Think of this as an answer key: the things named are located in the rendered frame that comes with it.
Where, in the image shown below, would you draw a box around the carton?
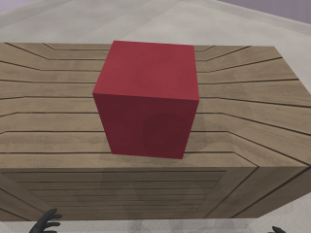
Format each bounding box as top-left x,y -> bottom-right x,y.
92,40 -> 199,159

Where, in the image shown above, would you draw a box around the left robot hand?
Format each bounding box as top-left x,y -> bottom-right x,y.
29,208 -> 62,233

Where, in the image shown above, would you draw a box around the pedestal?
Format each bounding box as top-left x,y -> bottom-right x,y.
0,42 -> 311,222

